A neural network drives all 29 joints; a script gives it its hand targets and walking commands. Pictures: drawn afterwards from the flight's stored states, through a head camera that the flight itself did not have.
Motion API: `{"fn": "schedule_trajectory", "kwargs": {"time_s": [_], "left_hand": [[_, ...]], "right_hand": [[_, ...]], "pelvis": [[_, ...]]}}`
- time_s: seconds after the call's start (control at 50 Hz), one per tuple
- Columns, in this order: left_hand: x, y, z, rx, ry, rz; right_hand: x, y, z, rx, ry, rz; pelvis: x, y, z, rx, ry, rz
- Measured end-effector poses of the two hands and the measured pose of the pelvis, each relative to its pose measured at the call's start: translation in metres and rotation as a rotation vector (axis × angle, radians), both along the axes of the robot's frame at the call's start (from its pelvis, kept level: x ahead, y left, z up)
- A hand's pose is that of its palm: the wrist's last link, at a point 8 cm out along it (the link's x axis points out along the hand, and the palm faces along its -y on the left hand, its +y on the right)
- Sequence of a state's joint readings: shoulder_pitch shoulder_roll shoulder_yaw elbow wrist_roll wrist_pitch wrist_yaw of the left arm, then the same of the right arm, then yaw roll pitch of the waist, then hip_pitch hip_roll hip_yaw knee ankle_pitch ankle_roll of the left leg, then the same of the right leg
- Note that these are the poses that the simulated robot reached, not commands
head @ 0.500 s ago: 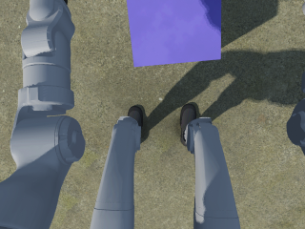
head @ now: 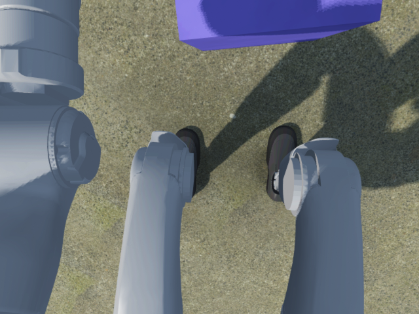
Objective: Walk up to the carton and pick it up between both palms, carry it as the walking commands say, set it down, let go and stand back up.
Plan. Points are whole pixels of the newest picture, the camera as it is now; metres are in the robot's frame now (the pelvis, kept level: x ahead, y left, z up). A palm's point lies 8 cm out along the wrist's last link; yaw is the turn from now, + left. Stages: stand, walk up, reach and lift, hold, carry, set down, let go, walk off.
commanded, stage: reach and lift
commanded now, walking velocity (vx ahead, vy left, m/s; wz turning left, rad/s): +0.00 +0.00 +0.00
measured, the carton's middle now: out of the picture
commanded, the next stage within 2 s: none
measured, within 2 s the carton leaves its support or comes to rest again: neither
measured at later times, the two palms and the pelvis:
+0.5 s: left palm out of the picture +0.59 +0.18 -0.25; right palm out of the picture +0.61 -0.23 -0.25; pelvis +0.02 +0.00 -0.09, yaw +1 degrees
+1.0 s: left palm out of the picture +0.60 +0.17 -0.25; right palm out of the picture +0.61 -0.22 -0.26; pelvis +0.03 +0.00 -0.11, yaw +1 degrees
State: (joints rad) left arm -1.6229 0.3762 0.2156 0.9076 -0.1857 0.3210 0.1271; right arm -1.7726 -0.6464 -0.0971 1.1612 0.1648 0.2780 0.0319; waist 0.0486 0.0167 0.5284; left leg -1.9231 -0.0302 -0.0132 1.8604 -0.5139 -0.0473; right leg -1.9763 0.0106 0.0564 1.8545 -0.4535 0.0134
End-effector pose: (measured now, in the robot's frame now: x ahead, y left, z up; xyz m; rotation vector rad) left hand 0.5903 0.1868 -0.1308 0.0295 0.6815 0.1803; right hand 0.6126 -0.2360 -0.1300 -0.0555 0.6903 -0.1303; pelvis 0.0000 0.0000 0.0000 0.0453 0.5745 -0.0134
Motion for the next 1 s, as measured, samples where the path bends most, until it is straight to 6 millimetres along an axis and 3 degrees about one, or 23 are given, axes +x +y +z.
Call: {"fn": "schedule_trajectory", "kwargs": {"time_s": [0.06, 0.26, 0.46, 0.58, 0.66, 0.74, 0.82, 1.0], "left_hand": [[0.002, -0.001, -0.02, -0.003, 0.006, 0.01], [0.01, 0.001, -0.052, 0.019, -0.018, 0.005], [0.002, -0.005, -0.108, 0.033, 0.04, -0.008], [0.008, -0.007, -0.127, 0.023, 0.022, -0.009], [0.01, -0.005, -0.132, 0.008, 0.013, 0.001], [0.009, 0.002, -0.133, 0.019, 0.003, 0.01], [0.008, 0.004, -0.132, 0.026, 0.009, 0.003], [0.011, -0.015, -0.124, -0.007, -0.012, -0.028]], "right_hand": [[0.002, 0.006, -0.018, 0.007, 0.011, 0.007], [0.003, 0.01, -0.063, -0.007, 0.008, 0.017], [0.001, 0.01, -0.111, -0.004, 0.018, 0.021], [0.001, 0.004, -0.134, -0.021, 0.023, 0.009], [0.001, 0.008, -0.142, -0.03, 0.039, 0.02], [0.01, 0.018, -0.136, -0.008, -0.012, 0.029], [0.009, 0.013, -0.135, -0.018, -0.008, 0.015], [0.002, 0.017, -0.132, -0.006, -0.004, 0.031]], "pelvis": [[0.005, 0.002, -0.015, -0.007, -0.001, 0.004], [0.023, 0.004, -0.05, -0.021, -0.028, 0.023], [0.023, 0.002, -0.085, -0.001, -0.011, 0.021], [0.024, -0.001, -0.105, 0.002, -0.004, 0.025], [0.027, -0.003, -0.11, -0.001, -0.008, 0.024], [0.029, -0.002, -0.111, -0.006, -0.008, 0.021], [0.03, 0.0, -0.109, -0.007, -0.01, 0.027], [0.028, 0.003, -0.107, -0.012, -0.018, 0.02]]}}
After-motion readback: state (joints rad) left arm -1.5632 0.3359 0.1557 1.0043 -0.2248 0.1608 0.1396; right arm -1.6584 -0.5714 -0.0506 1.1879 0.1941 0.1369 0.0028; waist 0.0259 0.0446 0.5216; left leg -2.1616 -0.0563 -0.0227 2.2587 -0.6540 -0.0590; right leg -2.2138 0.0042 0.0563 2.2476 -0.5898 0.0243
